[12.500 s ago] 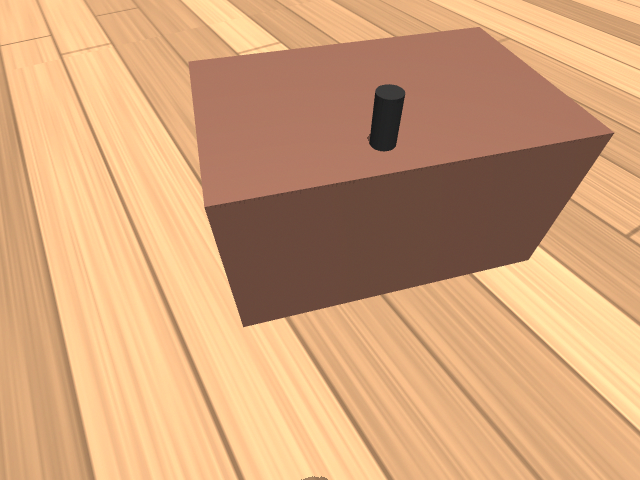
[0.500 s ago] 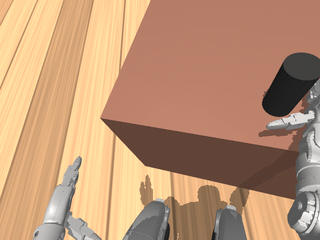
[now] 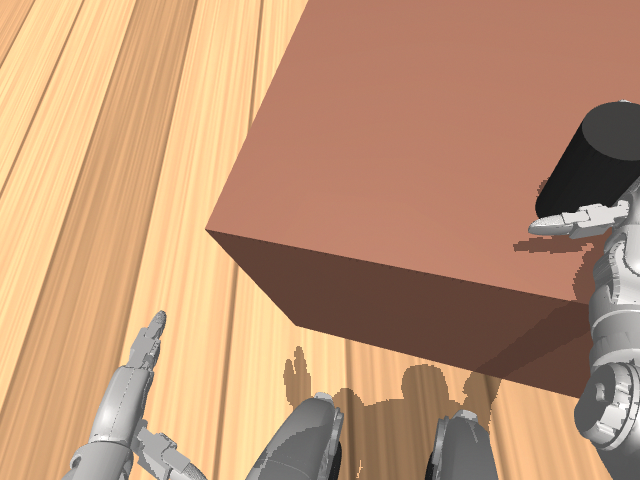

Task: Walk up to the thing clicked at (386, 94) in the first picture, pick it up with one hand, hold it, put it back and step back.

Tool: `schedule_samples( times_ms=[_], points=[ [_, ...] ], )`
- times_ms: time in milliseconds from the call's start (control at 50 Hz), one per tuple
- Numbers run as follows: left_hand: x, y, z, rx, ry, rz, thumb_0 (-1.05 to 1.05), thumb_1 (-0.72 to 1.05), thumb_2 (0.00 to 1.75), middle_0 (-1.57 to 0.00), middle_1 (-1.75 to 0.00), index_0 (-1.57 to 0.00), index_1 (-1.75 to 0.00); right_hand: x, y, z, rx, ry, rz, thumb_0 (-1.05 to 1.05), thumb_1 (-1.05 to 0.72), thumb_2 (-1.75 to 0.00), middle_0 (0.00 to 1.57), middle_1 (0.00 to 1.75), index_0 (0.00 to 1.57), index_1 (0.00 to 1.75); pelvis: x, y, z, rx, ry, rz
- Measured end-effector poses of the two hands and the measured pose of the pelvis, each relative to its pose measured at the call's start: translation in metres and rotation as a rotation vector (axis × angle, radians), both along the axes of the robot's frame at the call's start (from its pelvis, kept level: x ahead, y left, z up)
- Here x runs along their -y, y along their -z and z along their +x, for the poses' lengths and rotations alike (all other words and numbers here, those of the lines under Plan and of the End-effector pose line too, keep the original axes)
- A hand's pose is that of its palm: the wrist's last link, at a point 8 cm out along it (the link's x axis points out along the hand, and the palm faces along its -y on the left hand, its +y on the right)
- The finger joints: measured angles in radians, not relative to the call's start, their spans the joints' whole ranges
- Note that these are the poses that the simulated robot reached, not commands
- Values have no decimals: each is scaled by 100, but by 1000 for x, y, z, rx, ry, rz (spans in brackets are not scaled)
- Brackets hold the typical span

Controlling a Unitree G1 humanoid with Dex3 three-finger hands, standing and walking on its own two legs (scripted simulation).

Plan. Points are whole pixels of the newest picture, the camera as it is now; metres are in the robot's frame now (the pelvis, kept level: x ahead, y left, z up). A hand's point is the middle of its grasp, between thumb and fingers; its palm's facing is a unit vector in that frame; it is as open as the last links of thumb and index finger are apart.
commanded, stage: close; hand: right
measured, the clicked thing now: (590, 175) +0.50 -0.20 +0.02
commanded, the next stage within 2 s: settle in 0.38 s
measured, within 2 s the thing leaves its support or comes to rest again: leaves its support in 0.84 s
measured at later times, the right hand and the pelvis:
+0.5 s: hand (594, 187) +0.49 -0.21 +0.02, palm faces +0.21 +0.98 +0.01, open 10.2 cm; pelvis +0.01 +0.00 +0.01, yaw +0 degrees
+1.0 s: hand (602, 182) +0.48 -0.20 +0.04, palm faces +0.21 +0.98 -0.01, open 10.4 cm; pelvis +0.00 +0.00 +0.02, yaw -1 degrees
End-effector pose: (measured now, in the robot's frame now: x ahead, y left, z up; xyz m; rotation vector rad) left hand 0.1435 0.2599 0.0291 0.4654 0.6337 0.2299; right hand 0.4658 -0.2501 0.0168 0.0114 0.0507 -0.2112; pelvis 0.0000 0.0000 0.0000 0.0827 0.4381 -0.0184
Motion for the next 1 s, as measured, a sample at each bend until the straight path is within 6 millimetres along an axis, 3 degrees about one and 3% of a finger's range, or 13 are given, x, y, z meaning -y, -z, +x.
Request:
schedule_samples(
  times_ms=[220, 280, 440, 540, 780, 1000],
  points=[
    [0, 0, 5, -6, -7, -19, -1, -52, 5, -4, -6, -5, -5, 1, -2, -7, -11, 6, -2, -1, 40, -34, 82, 59, 83, 59, 2, -5, 7, 5, -2, -1],
    [0, -3, 8, 2, -5, -18, -1, -52, 5, -4, -6, -5, -5, 3, -2, -8, -12, 12, -2, -1, 36, -42, 85, 66, 93, 68, 2, -6, 7, 11, 1, 0],
    [-1, -15, 12, 40, 9, 8, -1, -51, 4, -4, -6, -5, -4, 5, -2, -8, -10, 4, 3, 0, 42, -76, 80, 81, 86, 84, 2, -6, 6, 13, 3, -2],
    [-2, -8, 5, 13, -1, 1, -1, -50, 4, -4, -6, -5, -4, 5, -1, -9, 3, -1, 7, 0, 42, -97, 75, 90, 80, 93, 1, -5, 4, 9, 3, -1],
    [-2, -4, 1, 5, -17, -24, -1, -51, 5, -6, -6, -6, -5, 2, -4, -15, -28, -5, -10, 0, 48, -106, 70, 102, 75, 105, 0, -8, 3, 24, 0, -5],
    [-5, -9, 5, 4, -19, -33, -1, -52, 6, -6, -6, -6, -6, 2, -27, -20, -32, 1, -13, 0, 49, -108, 70, 102, 75, 105, 0, -22, 4, 61, 8, -11]
  ],
)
